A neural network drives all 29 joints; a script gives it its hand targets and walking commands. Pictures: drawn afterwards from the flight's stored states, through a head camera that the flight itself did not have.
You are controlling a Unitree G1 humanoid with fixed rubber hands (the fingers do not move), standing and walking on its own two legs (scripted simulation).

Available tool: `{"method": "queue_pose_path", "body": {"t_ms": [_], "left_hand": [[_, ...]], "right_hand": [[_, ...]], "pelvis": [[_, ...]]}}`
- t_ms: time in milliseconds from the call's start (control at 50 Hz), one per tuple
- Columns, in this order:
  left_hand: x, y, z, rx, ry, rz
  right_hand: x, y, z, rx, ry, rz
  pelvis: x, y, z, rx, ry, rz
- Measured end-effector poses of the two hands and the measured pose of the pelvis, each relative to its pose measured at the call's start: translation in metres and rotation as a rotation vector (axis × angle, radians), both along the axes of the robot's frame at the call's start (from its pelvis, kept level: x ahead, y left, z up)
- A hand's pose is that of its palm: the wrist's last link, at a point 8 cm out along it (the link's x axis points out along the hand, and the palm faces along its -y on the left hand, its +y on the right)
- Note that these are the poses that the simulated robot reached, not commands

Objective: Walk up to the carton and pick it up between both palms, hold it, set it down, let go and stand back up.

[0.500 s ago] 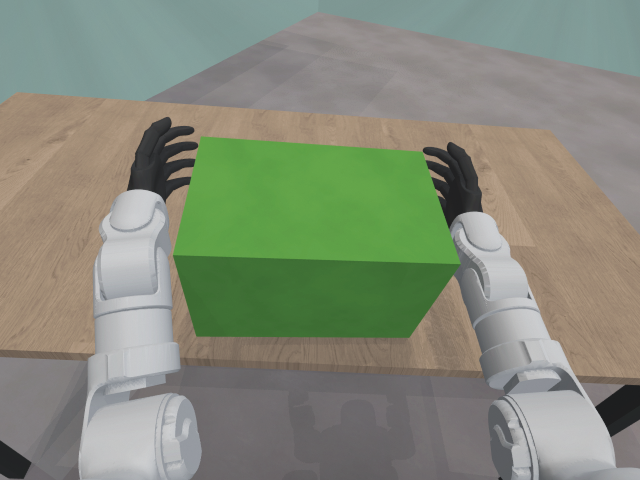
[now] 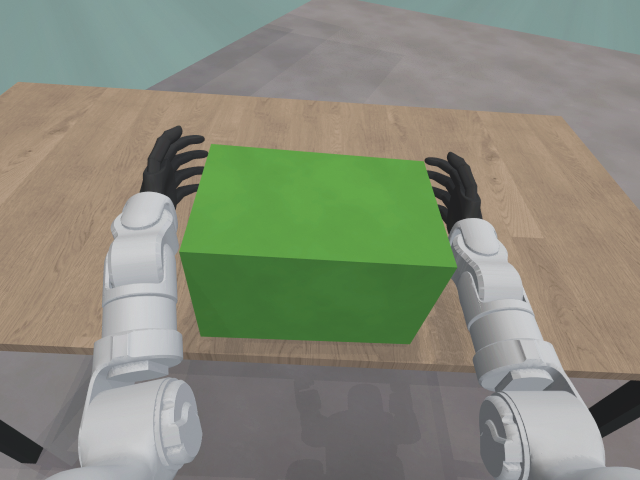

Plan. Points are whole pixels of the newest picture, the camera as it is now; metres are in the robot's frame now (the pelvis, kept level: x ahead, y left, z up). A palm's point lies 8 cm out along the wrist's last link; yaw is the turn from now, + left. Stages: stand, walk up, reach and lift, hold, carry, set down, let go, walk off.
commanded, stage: set down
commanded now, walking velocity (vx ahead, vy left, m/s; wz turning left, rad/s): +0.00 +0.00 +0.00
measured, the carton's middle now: (313, 247) +0.37 +0.01 +0.11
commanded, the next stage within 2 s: none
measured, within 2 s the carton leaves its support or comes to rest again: rests again in 0.58 s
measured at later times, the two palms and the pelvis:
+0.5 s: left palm (165, 208) +0.40 +0.20 +0.14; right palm (450, 228) +0.39 -0.17 +0.13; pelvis +0.01 +0.01 +0.00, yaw +0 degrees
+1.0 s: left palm (163, 216) +0.40 +0.20 +0.13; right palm (448, 234) +0.38 -0.17 +0.12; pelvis +0.00 +0.01 +0.00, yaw +0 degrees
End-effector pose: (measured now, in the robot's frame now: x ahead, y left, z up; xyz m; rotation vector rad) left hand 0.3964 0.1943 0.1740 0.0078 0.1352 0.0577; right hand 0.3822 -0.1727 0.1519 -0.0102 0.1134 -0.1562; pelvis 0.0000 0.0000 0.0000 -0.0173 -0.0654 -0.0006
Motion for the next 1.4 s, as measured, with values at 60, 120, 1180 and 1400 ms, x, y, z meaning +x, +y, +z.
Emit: {"method": "queue_pose_path", "body": {"t_ms": [60, 120, 1180, 1400], "left_hand": [[0.002, 0.001, -0.005, -0.001, 0.006, 0.0], [0.004, 0.003, -0.009, -0.001, 0.013, -0.001], [0.003, 0.012, -0.045, -0.005, 0.033, -0.019], [0.001, 0.013, -0.046, -0.002, 0.025, -0.019]], "right_hand": [[0.002, 0.001, -0.004, 0.0, 0.006, 0.0], [0.004, 0.003, -0.007, -0.001, 0.013, 0.0], [-0.001, 0.01, -0.032, -0.019, 0.026, -0.007], [-0.002, 0.011, -0.031, -0.02, 0.013, -0.003]], "pelvis": [[0.002, 0.0, 0.0, 0.0, 0.007, 0.001], [0.003, 0.0, 0.0, -0.001, 0.013, 0.003], [0.005, 0.006, 0.0, -0.002, 0.013, -0.002], [0.005, 0.008, 0.0, -0.003, 0.001, 0.0]]}}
